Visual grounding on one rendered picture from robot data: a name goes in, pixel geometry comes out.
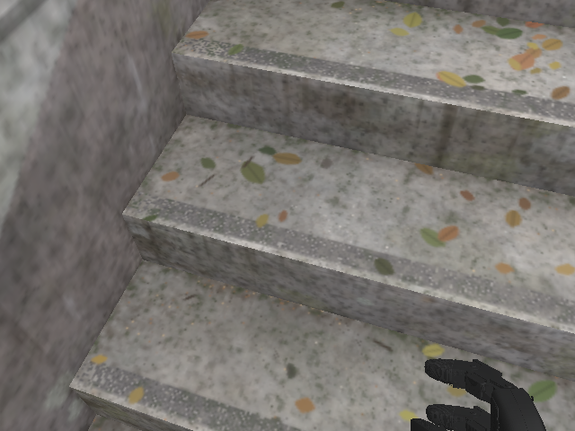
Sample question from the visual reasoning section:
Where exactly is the right robot hand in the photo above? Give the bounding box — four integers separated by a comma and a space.
411, 358, 546, 431

